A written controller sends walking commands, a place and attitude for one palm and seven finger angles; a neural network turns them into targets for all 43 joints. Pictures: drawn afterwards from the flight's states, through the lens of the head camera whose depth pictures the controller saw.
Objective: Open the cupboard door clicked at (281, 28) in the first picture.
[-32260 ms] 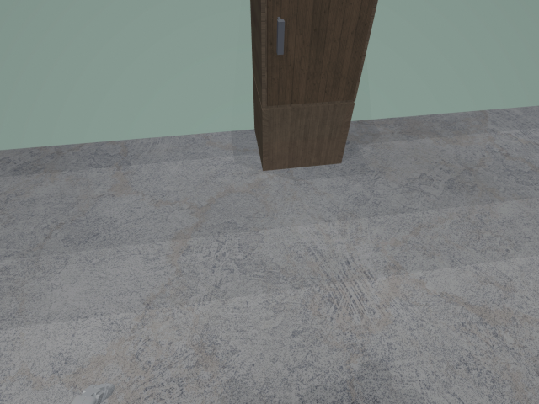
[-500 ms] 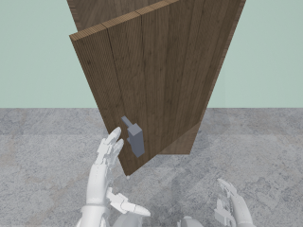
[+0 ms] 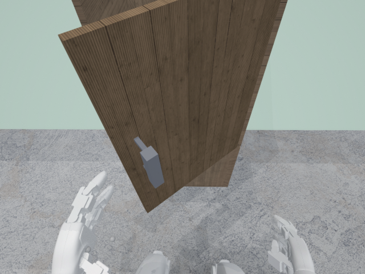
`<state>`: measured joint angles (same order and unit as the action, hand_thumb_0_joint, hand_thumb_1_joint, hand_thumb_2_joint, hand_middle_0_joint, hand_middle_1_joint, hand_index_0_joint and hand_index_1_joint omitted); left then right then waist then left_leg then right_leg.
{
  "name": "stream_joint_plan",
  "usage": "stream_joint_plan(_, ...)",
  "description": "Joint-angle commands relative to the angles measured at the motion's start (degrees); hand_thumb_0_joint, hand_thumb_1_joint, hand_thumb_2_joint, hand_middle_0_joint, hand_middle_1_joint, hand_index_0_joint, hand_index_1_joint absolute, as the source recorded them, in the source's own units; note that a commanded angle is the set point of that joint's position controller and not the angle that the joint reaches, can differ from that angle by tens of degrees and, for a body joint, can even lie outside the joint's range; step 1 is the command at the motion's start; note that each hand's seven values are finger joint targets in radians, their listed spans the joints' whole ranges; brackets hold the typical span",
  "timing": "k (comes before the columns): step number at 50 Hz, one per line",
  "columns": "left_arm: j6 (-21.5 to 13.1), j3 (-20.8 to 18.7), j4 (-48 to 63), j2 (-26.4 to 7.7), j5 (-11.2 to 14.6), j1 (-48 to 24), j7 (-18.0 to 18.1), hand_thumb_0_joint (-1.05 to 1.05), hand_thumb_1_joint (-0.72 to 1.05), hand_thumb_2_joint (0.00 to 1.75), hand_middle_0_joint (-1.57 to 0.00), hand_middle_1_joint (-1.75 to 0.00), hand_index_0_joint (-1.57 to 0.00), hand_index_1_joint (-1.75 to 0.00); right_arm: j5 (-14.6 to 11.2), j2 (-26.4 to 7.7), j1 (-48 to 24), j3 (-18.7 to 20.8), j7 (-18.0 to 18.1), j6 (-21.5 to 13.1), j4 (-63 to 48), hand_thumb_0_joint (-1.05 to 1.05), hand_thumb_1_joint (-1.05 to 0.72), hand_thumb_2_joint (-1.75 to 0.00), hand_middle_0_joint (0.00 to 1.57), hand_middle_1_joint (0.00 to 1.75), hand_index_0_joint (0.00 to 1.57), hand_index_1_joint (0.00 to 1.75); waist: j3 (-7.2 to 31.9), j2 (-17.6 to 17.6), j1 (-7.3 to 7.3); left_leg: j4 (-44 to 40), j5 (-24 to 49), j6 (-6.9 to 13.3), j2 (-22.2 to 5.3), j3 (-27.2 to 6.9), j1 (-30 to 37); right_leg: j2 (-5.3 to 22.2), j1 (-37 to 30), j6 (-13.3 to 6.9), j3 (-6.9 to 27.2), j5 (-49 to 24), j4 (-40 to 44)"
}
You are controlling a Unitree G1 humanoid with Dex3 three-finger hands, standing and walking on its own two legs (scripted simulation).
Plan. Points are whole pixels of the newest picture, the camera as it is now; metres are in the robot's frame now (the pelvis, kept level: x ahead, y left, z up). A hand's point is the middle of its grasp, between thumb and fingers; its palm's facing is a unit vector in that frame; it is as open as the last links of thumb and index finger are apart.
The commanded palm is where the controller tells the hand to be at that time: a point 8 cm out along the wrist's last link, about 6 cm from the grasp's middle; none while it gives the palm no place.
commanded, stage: draw the hand back to the body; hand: left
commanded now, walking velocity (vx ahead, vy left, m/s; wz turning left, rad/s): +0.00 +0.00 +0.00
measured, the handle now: (148, 162) +0.33 +0.10 +0.07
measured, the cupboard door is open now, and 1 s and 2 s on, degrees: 39 39 39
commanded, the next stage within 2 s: step back with the hand held close in 1.68 s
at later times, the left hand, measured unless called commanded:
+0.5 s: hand (69, 232) +0.18 +0.19 +0.12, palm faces +0.03 -1.00 -0.05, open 16.3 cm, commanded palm +0.14 +0.25 +0.14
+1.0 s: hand out of the picture +0.20 +0.27 +0.19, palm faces +0.31 -0.86 -0.40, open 12.7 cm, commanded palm +0.16 +0.31 +0.22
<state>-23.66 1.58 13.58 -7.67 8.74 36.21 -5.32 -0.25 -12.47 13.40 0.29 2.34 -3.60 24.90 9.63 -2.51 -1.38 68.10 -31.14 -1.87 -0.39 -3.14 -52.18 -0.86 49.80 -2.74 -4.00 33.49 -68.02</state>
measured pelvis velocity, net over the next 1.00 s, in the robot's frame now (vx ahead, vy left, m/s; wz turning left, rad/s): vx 0.02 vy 0.04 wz -0.02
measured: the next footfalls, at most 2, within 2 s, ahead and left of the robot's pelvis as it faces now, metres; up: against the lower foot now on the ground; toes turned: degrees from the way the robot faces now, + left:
none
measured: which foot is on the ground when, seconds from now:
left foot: down 0.00-1.00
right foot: down 0.00-1.00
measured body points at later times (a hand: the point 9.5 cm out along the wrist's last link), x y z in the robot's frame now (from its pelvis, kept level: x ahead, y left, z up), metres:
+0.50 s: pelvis +0.00 +0.02 +0.03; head +0.01 +0.01 +0.48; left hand +0.17 +0.24 +0.13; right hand +0.18 -0.20 -0.04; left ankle +0.02 +0.14 -0.64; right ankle +0.00 -0.09 -0.64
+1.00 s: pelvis +0.02 +0.04 +0.08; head +0.01 +0.03 +0.53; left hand +0.18 +0.31 +0.22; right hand +0.20 -0.17 +0.00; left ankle +0.02 +0.14 -0.64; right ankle +0.00 -0.09 -0.64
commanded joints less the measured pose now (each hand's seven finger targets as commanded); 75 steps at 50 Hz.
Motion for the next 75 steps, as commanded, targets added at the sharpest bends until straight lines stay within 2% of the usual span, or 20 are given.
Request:
stream_joint_plan(1,-4.92,-3.66,12.43,-4.49,2.93,-1.49,-2.93,0.00,-0.50,0.30,-0.15,-0.30,-0.15,-0.30,-0.19,-5.03,-3.38,2.30,0.95,-3.83,-9.34,0.00,-0.90,-0.90,0.20,0.30,0.20,0.30,8.61,5.90,2.20,-4.49,10.14,2.59,2.08,1.70,2.01,1.47,-10.17,3.22,7.33,-18.41,14.11)
stream_joint_plan(5,-4.99,-4.90,11.63,-5.47,3.91,-3.39,-3.99,0.00,-0.50,0.30,-0.15,-0.30,-0.15,-0.30,-0.23,-5.47,-3.55,2.38,1.53,-4.64,-8.96,0.00,-0.90,-0.90,0.20,0.30,0.20,0.30,8.52,5.01,1.97,-3.87,8.63,2.61,1.78,1.60,1.59,1.40,-8.23,2.95,7.82,-13.21,14.61)
stream_joint_plan(8,-3.72,-6.75,17.72,-8.38,4.35,-2.96,-3.42,0.00,-0.50,0.30,-0.15,-0.30,-0.15,-0.30,-0.75,-5.52,-3.66,2.33,1.80,-4.61,-10.39,0.00,-0.90,-0.90,0.20,0.30,0.20,0.30,11.81,0.79,0.40,-6.68,9.86,2.90,1.97,1.94,5.89,0.91,-10.97,2.21,7.09,-11.91,15.53)
stream_joint_plan(12,0.91,-9.64,17.52,-9.93,4.49,-0.06,-1.70,0.00,-0.50,0.30,-0.15,-0.30,-0.15,-0.30,-1.53,-5.15,-3.33,2.23,2.41,-3.71,-10.59,0.00,-0.90,-0.90,0.20,0.30,0.20,0.30,10.41,2.86,-0.08,-10.49,10.98,3.09,1.83,1.54,9.02,-0.02,-13.75,2.21,5.31,-12.47,17.95)
stream_joint_plan(17,5.36,-9.01,14.76,-7.95,5.76,0.13,-1.93,0.00,-0.50,0.30,-0.15,-0.30,-0.15,-0.30,-2.19,-5.61,-3.88,1.47,2.74,-3.68,-10.39,0.00,-0.90,-0.90,0.20,0.30,0.20,0.30,3.15,4.80,0.96,-14.23,8.39,3.05,1.65,0.96,10.54,-0.28,-13.28,2.40,3.67,-8.27,21.68)
stream_joint_plan(21,5.76,-9.43,18.63,-9.11,6.12,0.25,-3.06,0.00,-0.50,0.30,-0.15,-0.30,-0.15,-0.30,-2.09,-5.84,-3.22,1.13,2.79,-4.74,-10.54,0.00,-0.90,-0.90,0.20,0.30,0.20,0.30,3.37,1.71,0.71,-16.79,10.35,3.10,1.47,0.85,14.56,-0.59,-14.29,2.22,2.02,-11.76,21.68)
stream_joint_plan(22,5.76,-10.73,18.80,-10.26,6.44,0.27,-3.07,0.00,-0.50,0.30,-0.15,-0.30,-0.15,-0.30,-2.00,-5.92,-3.20,1.15,2.91,-4.86,-10.24,0.00,-0.90,-0.90,0.20,0.30,0.20,0.30,3.42,2.64,0.46,-17.19,10.90,3.14,1.38,0.58,14.69,-0.77,-15.35,2.11,1.86,-12.37,21.82)
stream_joint_plan(25,4.82,-11.09,22.60,-10.90,6.64,-0.97,-3.43,0.00,-0.50,0.30,-0.15,-0.30,-0.15,-0.30,-2.19,-5.95,-2.89,0.78,2.76,-5.80,-10.19,0.00,-0.90,-0.90,0.20,0.30,0.20,0.30,3.41,-1.03,0.40,-19.23,11.83,2.86,1.27,0.24,17.76,-1.18,-15.34,1.75,0.45,-13.35,21.54)
stream_joint_plan(30,6.44,-13.35,23.09,-11.96,7.66,-1.55,-3.88,0.00,-0.32,0.37,-0.16,-0.30,-0.16,-0.30,-2.48,-6.01,-2.95,0.38,2.71,-6.86,-9.25,0.00,-0.90,-0.90,0.20,0.30,0.20,0.30,2.23,-2.16,0.22,-21.64,11.94,2.44,0.88,-0.55,19.91,-1.49,-16.48,1.66,-0.72,-13.69,22.52)
stream_joint_plan(31,10.42,-15.78,24.92,-21.87,-1.70,-1.22,3.43,0.00,-0.29,0.39,-0.16,-0.30,-0.16,-0.30,-1.77,-6.19,-2.67,0.82,4.43,-5.65,-9.74,0.00,-0.90,-0.90,0.20,0.30,0.20,0.30,3.46,-1.93,-2.34,-24.91,11.63,2.68,-0.16,0.42,21.71,0.19,-19.12,0.70,3.32,-13.94,26.42)
stream_joint_plan(32,12.90,-14.91,24.63,-18.19,-2.55,0.08,6.95,0.00,-0.26,0.40,-0.16,-0.30,-0.16,-0.30,-1.43,-5.13,-2.65,0.18,4.93,-5.32,-9.65,0.00,-0.90,-0.90,0.20,0.30,0.20,0.30,0.75,-1.39,-1.17,-25.72,11.07,2.80,0.26,0.58,21.96,0.35,-19.26,0.89,2.85,-12.95,28.15)
stream_joint_plan(34,15.70,-11.35,24.21,-13.62,-4.10,1.53,9.24,0.00,-0.18,0.43,-0.16,-0.30,-0.16,-0.30,-1.48,-4.96,-2.26,-0.19,4.94,-4.49,-9.04,0.00,-0.90,-0.90,0.20,0.30,0.20,0.30,-1.38,-2.28,-0.37,-26.41,12.84,2.73,-0.15,0.57,23.31,0.63,-19.94,1.12,1.89,-14.41,28.10)
stream_joint_plan(38,17.73,-12.47,26.37,-15.50,-5.95,1.31,12.24,0.00,-0.05,0.50,-0.17,-0.30,-0.17,-0.30,-1.17,-5.29,-3.20,-0.65,4.84,-4.15,-8.17,0.00,-0.90,-0.90,0.20,0.30,0.20,0.30,-0.08,-1.02,-0.53,-29.24,17.87,2.84,-0.66,0.36,28.31,0.65,-24.54,1.33,1.32,-18.37,30.23)
stream_joint_plan(41,18.21,-14.79,26.60,-17.74,-6.53,-1.33,13.68,0.00,0.06,0.54,-0.17,-0.30,-0.17,-0.30,-0.93,-5.50,-3.82,-0.97,5.10,-4.58,-7.30,0.00,-0.90,-0.90,0.20,0.30,0.20,0.30,-1.38,1.06,-0.62,-31.80,18.12,2.79,-0.79,0.47,30.44,0.73,-27.06,1.48,1.16,-19.16,32.61)
stream_joint_plan(49,18.08,-18.94,25.81,-19.12,-6.86,-5.30,14.66,0.00,0.34,0.66,-0.18,-0.30,-0.18,-0.30,-0.74,-5.76,-5.21,-1.27,4.74,-6.03,-3.92,0.00,-0.90,-0.90,0.20,0.30,0.20,0.30,-3.46,-3.05,-1.38,-37.64,26.16,1.88,-1.21,0.50,37.37,0.97,-33.68,1.50,1.26,-23.50,37.32)
stream_joint_plan(54,17.99,-21.72,23.37,-19.96,-6.37,-7.30,14.37,0.00,0.51,0.74,-0.19,-0.30,-0.19,-0.30,-0.57,-6.03,-6.77,-0.81,4.32,-6.16,-2.18,0.00,-0.90,-0.90,0.20,0.30,0.20,0.30,-5.57,0.27,-1.69,-40.92,26.31,1.90,-1.39,1.15,39.64,0.64,-36.79,1.73,1.16,-24.71,40.63)
stream_joint_plan(65,16.22,-29.47,24.34,-24.17,-5.51,-14.06,14.35,0.00,0.90,0.90,-0.20,-0.30,-0.20,-0.30,-0.13,-6.13,-8.38,-0.16,3.60,-6.47,0.83,0.00,-0.90,-0.90,0.20,0.30,0.20,0.30,-4.96,-3.47,-2.35,-44.52,31.72,1.82,-1.05,2.68,44.96,0.71,-42.59,1.65,1.72,-30.35,44.99)
stream_joint_plan(68,16.72,-26.42,18.68,-19.94,-5.14,-10.10,13.50,0.00,0.90,0.90,-0.20,-0.30,-0.20,-0.30,-0.15,-6.13,-8.34,0.26,3.20,-5.91,1.51,0.00,-0.90,-0.90,0.20,0.30,0.20,0.30,-7.41,-0.01,-2.07,-44.97,32.29,2.28,-1.18,3.46,45.45,0.67,-42.35,2.01,1.65,-31.69,46.04)
stream_joint_plan(72,16.53,-26.76,18.24,-21.07,-5.21,-11.97,13.05,0.00,0.90,0.90,-0.20,-0.30,-0.20,-0.30,0.06,-6.77,-9.14,0.87,3.06,-5.00,1.56,0.00,-0.90,-0.90,0.20,0.30,0.20,0.30,-7.27,2.35,-2.24,-45.64,30.22,2.84,-0.94,3.90,45.98,0.63,-43.11,2.23,1.88,-31.37,47.47)
stream_joint_plan(75,16.04,-27.77,21.28,-22.65,-5.38,-13.38,13.13,0.00,0.90,0.90,-0.20,-0.30,-0.20,-0.30,0.15,-6.38,-9.66,0.84,3.23,-5.00,1.27,0.00,-0.90,-0.90,0.20,0.30,0.20,0.30,-4.71,0.98,-2.52,-45.44,30.73,3.16,-0.50,4.35,47.44,0.77,-44.23,2.31,2.50,-32.49,47.62)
